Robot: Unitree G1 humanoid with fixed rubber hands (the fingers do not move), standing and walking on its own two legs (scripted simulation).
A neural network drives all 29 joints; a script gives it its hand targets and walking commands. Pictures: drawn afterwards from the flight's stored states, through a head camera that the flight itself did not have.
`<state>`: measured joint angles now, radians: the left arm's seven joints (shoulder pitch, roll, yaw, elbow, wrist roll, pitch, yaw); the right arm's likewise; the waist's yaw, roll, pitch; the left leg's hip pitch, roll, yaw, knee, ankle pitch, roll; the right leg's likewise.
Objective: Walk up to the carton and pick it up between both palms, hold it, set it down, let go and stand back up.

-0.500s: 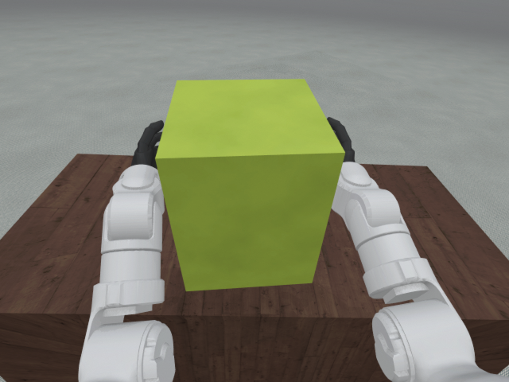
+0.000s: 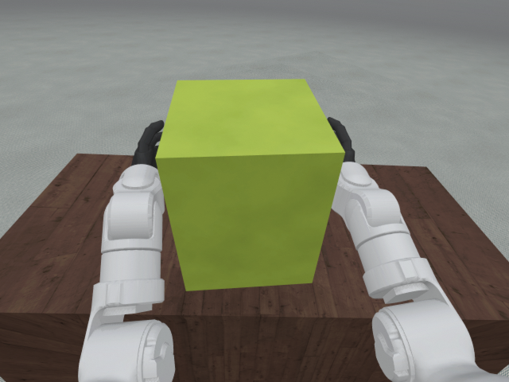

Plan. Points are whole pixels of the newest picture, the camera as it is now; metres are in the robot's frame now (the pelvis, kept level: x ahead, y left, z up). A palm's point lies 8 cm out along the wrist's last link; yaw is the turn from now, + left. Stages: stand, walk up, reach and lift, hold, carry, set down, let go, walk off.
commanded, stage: hold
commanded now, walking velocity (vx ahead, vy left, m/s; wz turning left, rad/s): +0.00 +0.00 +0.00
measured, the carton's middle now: (246, 183) +0.37 +0.01 +0.20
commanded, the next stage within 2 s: set down in 0.44 s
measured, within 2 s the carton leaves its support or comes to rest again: neither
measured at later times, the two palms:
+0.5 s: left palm (145, 170) +0.36 +0.16 +0.23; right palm (338, 169) +0.37 -0.14 +0.23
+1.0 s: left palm (145, 188) +0.38 +0.17 +0.18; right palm (322, 198) +0.38 -0.13 +0.16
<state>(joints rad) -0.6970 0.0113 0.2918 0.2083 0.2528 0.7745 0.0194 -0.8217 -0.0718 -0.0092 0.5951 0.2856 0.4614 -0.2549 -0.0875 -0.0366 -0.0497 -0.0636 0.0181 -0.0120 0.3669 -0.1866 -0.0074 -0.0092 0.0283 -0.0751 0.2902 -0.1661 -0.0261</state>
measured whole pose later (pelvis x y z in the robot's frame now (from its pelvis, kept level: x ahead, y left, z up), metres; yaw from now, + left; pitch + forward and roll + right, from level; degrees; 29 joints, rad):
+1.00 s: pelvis +0.00 +0.00 +0.00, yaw +1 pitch -9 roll -1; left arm -0.70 -0.03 0.32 0.38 0.35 0.48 -0.02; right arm -0.71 0.04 -0.20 0.77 0.01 0.05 -0.15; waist -0.05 -0.08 0.07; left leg 0.00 0.00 -0.03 0.34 -0.18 0.00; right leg 0.06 0.01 -0.09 0.27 -0.17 -0.02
